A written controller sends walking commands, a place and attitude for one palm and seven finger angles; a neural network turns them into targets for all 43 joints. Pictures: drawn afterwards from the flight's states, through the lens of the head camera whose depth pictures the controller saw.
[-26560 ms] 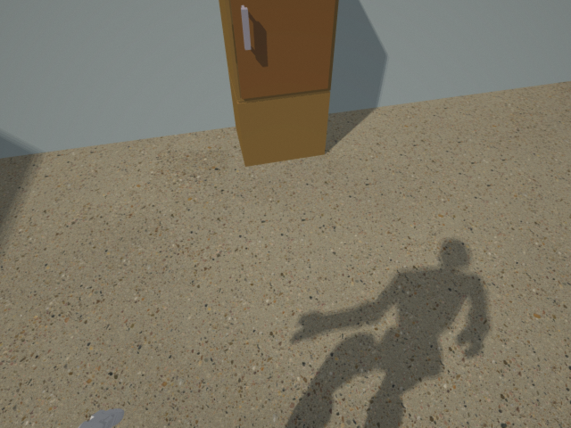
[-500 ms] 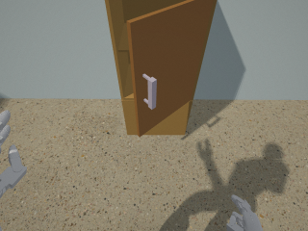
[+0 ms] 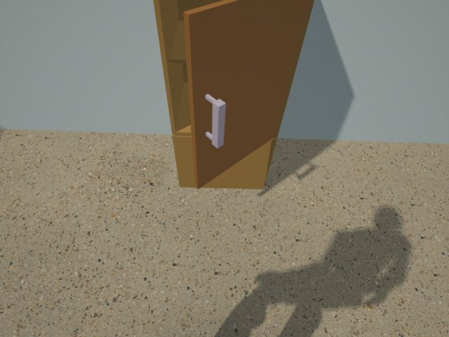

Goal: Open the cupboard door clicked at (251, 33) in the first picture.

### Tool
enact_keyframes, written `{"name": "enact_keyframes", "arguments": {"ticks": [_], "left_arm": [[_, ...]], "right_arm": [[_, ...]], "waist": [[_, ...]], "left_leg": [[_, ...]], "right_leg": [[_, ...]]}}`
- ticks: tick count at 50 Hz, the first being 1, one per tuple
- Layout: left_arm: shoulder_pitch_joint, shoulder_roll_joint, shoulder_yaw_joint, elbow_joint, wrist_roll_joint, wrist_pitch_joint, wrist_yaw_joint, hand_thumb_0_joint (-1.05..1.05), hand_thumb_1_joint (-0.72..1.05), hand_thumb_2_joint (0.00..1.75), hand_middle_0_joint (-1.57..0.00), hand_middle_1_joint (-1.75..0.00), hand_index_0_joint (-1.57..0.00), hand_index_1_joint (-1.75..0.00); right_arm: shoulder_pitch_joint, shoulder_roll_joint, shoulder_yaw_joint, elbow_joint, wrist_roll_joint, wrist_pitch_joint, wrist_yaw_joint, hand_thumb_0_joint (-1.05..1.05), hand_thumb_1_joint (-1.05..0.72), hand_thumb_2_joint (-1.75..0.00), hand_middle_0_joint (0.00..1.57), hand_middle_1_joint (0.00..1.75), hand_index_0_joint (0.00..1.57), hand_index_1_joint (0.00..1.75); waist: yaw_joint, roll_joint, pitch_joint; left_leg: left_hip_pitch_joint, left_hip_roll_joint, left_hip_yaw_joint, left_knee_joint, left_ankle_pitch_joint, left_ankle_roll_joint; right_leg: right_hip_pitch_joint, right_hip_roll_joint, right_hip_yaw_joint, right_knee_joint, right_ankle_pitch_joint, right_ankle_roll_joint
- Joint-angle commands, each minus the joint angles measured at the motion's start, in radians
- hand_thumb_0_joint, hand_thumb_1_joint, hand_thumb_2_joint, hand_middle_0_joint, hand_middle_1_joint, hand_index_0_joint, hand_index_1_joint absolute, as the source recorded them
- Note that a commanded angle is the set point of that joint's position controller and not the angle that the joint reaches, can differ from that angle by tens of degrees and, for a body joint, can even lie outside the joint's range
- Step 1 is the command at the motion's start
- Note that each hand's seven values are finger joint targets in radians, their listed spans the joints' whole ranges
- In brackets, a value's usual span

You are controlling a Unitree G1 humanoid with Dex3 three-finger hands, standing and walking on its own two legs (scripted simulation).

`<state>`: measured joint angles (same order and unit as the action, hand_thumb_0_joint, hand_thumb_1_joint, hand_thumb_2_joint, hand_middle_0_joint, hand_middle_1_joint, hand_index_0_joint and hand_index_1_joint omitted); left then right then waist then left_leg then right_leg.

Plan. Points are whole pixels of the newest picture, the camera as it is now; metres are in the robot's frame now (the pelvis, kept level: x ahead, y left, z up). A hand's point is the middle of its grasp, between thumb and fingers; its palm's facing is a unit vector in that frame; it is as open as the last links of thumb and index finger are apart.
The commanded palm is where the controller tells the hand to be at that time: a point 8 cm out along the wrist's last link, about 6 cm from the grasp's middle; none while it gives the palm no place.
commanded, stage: let the arm hang, fingers relaxed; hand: left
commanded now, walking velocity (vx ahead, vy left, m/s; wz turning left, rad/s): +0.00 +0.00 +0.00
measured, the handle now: (213, 121) +0.65 +0.05 -0.02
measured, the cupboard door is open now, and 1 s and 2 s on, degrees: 42 42 42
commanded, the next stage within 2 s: look to check the result in 0.78 s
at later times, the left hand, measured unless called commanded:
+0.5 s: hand out of the picture +0.01 +0.18 -0.16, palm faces +0.03 -0.98 -0.21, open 7.4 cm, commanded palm none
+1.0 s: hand out of the picture +0.02 +0.17 -0.16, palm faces +0.03 -0.98 -0.18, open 7.4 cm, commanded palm none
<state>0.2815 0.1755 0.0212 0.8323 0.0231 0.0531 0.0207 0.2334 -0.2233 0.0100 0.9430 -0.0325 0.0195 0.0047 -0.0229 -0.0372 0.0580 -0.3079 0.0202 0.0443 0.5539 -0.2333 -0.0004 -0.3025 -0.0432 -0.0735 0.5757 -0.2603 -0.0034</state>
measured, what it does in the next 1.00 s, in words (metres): stands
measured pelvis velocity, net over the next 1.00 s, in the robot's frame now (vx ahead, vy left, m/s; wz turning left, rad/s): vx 0.03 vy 0.00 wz -0.01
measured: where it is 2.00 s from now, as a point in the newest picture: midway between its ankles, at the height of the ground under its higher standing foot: outside the picture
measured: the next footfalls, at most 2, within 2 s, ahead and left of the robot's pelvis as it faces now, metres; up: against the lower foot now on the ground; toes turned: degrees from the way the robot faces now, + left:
none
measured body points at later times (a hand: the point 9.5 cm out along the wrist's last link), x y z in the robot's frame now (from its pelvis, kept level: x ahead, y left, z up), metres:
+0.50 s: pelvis +0.01 +0.00 +0.01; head +0.02 -0.01 +0.46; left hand +0.01 +0.23 -0.14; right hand +0.00 -0.20 -0.16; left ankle +0.04 +0.12 -0.73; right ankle +0.03 -0.12 -0.73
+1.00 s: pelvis +0.03 +0.00 +0.01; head +0.05 -0.01 +0.46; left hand +0.02 +0.22 -0.15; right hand +0.02 -0.21 -0.15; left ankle +0.04 +0.12 -0.73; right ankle +0.03 -0.12 -0.73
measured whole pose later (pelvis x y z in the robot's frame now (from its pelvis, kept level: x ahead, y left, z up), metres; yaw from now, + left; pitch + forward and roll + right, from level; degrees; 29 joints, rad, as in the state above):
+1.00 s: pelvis +0.03 +0.00 +0.01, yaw +0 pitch -1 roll +0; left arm 0.28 0.13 0.02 1.15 0.02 0.00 0.02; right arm 0.28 -0.13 0.00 1.14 -0.02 0.00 -0.03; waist 0.00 0.01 0.05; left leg -0.19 0.02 0.05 0.42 -0.22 0.00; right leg -0.18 -0.04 -0.07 0.43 -0.24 0.00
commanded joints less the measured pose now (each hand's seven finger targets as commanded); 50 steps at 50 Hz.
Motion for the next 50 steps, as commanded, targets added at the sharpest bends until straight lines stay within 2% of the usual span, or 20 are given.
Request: {"name": "enact_keyframes", "arguments": {"ticks": [1, 4, 6, 7, 10, 14, 17, 20, 25, 32, 40, 50], "left_arm": [[0.043, 0.143, 0.032, 0.027, -0.003, -0.048, 0.002, 0.00, 0.90, 0.90, -0.20, -0.30, -0.20, -0.30], [0.042, 0.146, 0.024, 0.100, -0.007, -0.050, 0.000, 0.00, 0.90, 0.90, -0.20, -0.30, -0.20, -0.30], [0.039, 0.143, 0.022, 0.134, -0.008, -0.050, -0.001, 0.00, 0.90, 0.90, -0.20, -0.30, -0.20, -0.30], [0.038, 0.142, 0.023, 0.149, -0.008, -0.051, 0.000, 0.00, 0.90, 0.90, -0.20, -0.30, -0.20, -0.30], [0.034, 0.123, 0.020, 0.187, -0.009, -0.052, 0.001, 0.00, 0.90, 0.90, -0.20, -0.30, -0.20, -0.30], [0.047, 0.103, 0.018, 0.227, -0.010, -0.053, 0.006, 0.00, 0.90, 0.90, -0.20, -0.30, -0.20, -0.30], [0.065, 0.092, 0.017, 0.248, -0.010, -0.055, 0.009, 0.00, 0.90, 0.90, -0.20, -0.30, -0.20, -0.30], [0.066, 0.080, 0.015, 0.261, -0.010, -0.055, 0.011, 0.00, 0.90, 0.90, -0.20, -0.30, -0.20, -0.30], [0.072, 0.070, 0.016, 0.269, -0.009, -0.056, 0.014, 0.00, 0.90, 0.90, -0.20, -0.30, -0.20, -0.30], [0.078, 0.057, 0.018, 0.280, -0.010, -0.062, 0.016, 0.00, 0.90, 0.90, -0.20, -0.30, -0.20, -0.30], [0.069, 0.055, 0.016, 0.285, -0.011, -0.064, 0.014, 0.00, 0.90, 0.90, -0.20, -0.30, -0.20, -0.30], [0.068, 0.059, 0.015, 0.293, -0.012, -0.069, 0.014, 0.00, 0.90, 0.90, -0.20, -0.30, -0.20, -0.30]], "right_arm": [[-0.013, -0.081, -0.024, -0.022, -0.003, -0.013, -0.016, 0.00, -0.90, -0.90, 0.20, 0.30, 0.20, 0.30], [0.032, -0.067, -0.028, 0.018, 0.002, -0.004, -0.021, 0.00, -0.90, -0.90, 0.20, 0.30, 0.20, 0.30], [0.072, -0.060, -0.030, 0.041, 0.003, -0.001, -0.023, 0.00, -0.90, -0.90, 0.20, 0.30, 0.20, 0.30], [0.083, -0.061, -0.033, 0.049, 0.005, 0.001, -0.024, 0.00, -0.90, -0.90, 0.20, 0.30, 0.20, 0.30], [0.138, -0.044, -0.033, 0.085, 0.004, -0.002, -0.027, 0.00, -0.90, -0.90, 0.20, 0.30, 0.20, 0.30], [0.159, -0.026, -0.028, 0.118, 0.005, -0.008, -0.029, 0.00, -0.90, -0.90, 0.20, 0.30, 0.20, 0.30], [0.158, -0.020, -0.026, 0.133, 0.008, -0.011, -0.031, 0.00, -0.90, -0.90, 0.20, 0.30, 0.20, 0.30], [0.159, -0.002, -0.024, 0.149, 0.007, -0.011, -0.031, 0.00, -0.90, -0.90, 0.20, 0.30, 0.20, 0.30], [0.156, 0.018, -0.021, 0.165, 0.007, -0.014, -0.032, 0.00, -0.90, -0.90, 0.20, 0.30, 0.20, 0.30], [0.137, 0.025, -0.021, 0.170, 0.009, -0.020, -0.037, 0.00, -0.90, -0.90, 0.20, 0.30, 0.20, 0.30], [0.130, 0.015, -0.022, 0.173, 0.009, -0.023, -0.041, 0.00, -0.90, -0.90, 0.20, 0.30, 0.20, 0.30], [0.117, 0.002, -0.022, 0.180, 0.012, -0.027, -0.042, 0.00, -0.90, -0.90, 0.20, 0.30, 0.20, 0.30]], "waist": [[0.033, 0.253, -0.068], [0.030, 0.218, -0.040], [0.024, 0.162, -0.022], [0.023, 0.112, -0.001], [0.014, 0.033, 0.000], [0.016, -0.002, 0.013], [0.022, 0.010, 0.020], [0.021, -0.011, 0.040], [0.022, 0.007, 0.051], [0.029, 0.064, 0.038], [0.022, 0.061, 0.020], [0.023, 0.022, 0.001]], "left_leg": [[-0.026, 0.061, -0.099, -0.167, -0.048, 0.023], [-0.037, 0.062, -0.103, -0.183, -0.112, 0.021], [-0.028, 0.057, -0.100, -0.183, -0.130, 0.022], [-0.015, 0.058, -0.099, -0.178, -0.126, 0.022], [0.013, 0.059, -0.092, -0.178, -0.096, 0.026], [0.035, 0.063, -0.086, -0.186, -0.057, 0.029], [0.048, 0.065, -0.084, -0.193, -0.032, 0.030], [0.044, 0.064, -0.076, -0.199, -0.023, 0.028], [0.042, 0.061, -0.070, -0.205, -0.006, 0.026], [0.064, 0.066, -0.068, -0.207, 0.042, 0.024], [0.087, 0.069, -0.070, -0.213, 0.063, 0.021], [0.120, 0.075, -0.066, -0.208, 0.130, 0.022]], "right_leg": [[0.099, -0.053, 0.101, -0.167, -0.028, -0.040], [0.101, -0.057, 0.097, -0.202, -0.057, -0.044], [0.083, -0.060, 0.102, -0.225, -0.094, -0.048], [0.057, -0.061, 0.103, -0.240, -0.117, -0.048], [0.040, -0.068, 0.102, -0.248, -0.131, -0.048], [0.030, -0.069, 0.091, -0.243, -0.107, -0.044], [0.031, -0.065, 0.087, -0.236, -0.077, -0.039], [0.032, -0.066, 0.088, -0.234, -0.060, -0.036], [0.040, -0.066, 0.087, -0.231, -0.035, -0.033], [0.067, -0.064, 0.081, -0.227, 0.030, -0.031], [0.091, -0.064, 0.082, -0.232, 0.062, -0.029], [0.118, -0.069, 0.077, -0.235, 0.120, -0.026]]}}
